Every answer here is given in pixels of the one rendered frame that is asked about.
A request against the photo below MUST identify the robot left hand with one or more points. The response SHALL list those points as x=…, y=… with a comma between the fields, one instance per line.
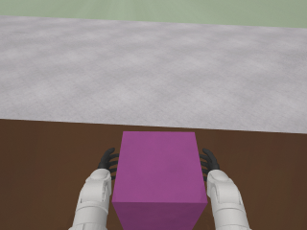
x=105, y=164

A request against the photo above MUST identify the robot right hand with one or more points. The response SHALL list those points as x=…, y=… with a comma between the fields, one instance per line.
x=211, y=163

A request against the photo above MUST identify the right robot forearm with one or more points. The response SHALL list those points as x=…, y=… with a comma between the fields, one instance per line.
x=227, y=205

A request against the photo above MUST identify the carton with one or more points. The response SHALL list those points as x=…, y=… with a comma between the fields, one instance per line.
x=159, y=183

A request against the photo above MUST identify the left robot forearm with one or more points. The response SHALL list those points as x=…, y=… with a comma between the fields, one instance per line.
x=93, y=203

